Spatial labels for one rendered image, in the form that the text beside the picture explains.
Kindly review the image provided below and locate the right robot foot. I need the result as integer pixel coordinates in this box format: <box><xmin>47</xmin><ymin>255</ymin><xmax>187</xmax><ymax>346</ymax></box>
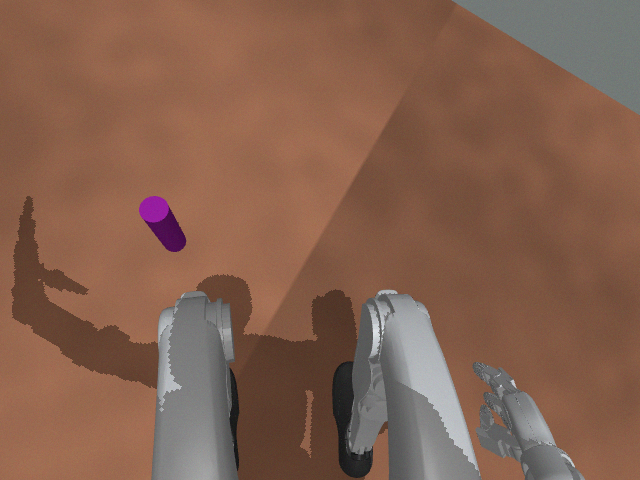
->
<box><xmin>332</xmin><ymin>361</ymin><xmax>373</xmax><ymax>478</ymax></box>

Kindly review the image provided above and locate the can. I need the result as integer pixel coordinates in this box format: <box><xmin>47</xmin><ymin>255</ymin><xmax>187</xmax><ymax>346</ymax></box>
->
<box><xmin>139</xmin><ymin>196</ymin><xmax>186</xmax><ymax>252</ymax></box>

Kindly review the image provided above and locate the right robot arm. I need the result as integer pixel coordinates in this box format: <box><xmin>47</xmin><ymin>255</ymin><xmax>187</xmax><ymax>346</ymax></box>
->
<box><xmin>520</xmin><ymin>445</ymin><xmax>585</xmax><ymax>480</ymax></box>

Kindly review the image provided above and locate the right robot hand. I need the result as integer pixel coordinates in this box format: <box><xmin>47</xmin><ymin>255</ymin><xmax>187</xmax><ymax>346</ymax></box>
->
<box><xmin>472</xmin><ymin>362</ymin><xmax>557</xmax><ymax>463</ymax></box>

